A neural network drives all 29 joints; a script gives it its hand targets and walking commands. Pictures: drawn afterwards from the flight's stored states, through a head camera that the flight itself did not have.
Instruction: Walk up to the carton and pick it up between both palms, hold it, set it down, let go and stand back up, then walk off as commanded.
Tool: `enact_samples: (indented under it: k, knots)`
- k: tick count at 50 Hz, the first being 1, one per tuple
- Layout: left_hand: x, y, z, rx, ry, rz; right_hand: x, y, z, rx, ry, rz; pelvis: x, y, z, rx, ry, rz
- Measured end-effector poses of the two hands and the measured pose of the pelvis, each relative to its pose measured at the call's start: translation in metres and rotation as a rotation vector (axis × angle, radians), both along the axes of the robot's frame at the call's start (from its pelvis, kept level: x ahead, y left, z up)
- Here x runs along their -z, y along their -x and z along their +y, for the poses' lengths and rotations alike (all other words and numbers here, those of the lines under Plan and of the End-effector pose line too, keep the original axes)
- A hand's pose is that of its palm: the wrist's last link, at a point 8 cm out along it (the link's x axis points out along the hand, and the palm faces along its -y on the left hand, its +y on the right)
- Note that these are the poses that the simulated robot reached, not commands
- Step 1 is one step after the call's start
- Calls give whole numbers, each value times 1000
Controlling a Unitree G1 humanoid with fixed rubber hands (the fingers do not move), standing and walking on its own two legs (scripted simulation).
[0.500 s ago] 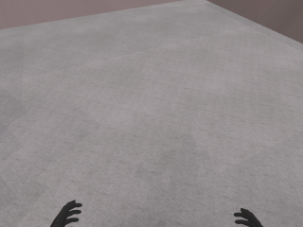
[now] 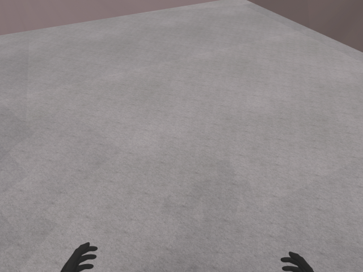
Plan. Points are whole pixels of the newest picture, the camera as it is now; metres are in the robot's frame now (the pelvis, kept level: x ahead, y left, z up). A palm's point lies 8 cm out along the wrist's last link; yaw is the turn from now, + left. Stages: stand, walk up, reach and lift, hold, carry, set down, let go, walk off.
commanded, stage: stand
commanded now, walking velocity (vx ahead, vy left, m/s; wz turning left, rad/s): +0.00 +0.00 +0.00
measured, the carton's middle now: out of the picture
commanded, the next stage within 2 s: walk up in 1.96 s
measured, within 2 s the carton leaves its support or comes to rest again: neither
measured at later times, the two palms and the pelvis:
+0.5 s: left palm out of the picture +0.14 +0.26 -0.08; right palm out of the picture +0.12 -0.26 -0.10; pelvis +0.00 +0.00 +0.00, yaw +0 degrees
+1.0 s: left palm out of the picture +0.13 +0.27 -0.08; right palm out of the picture +0.11 -0.26 -0.10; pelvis +0.00 +0.00 +0.00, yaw +0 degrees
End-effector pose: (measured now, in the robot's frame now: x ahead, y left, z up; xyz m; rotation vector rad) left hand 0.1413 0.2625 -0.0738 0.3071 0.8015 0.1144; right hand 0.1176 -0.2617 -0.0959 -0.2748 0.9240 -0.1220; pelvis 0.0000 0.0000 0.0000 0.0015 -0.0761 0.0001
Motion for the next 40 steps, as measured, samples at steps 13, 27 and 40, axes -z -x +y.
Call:
enact_samples:
  k: [13, 27, 40]
  knots:
    - [3, 3, 1, -5, -1, 21, 1, 1, -1, 1, 2, 10, 0, -1, 0, 0, 0, 2]
    - [5, 5, 2, -9, -1, 36, 0, 0, -1, 1, 2, 12, -1, -2, 0, 0, 0, 5]
    - [5, 11, 3, -12, -2, 43, 1, 7, -1, 4, 3, 20, -2, 3, 0, 0, 1, 3]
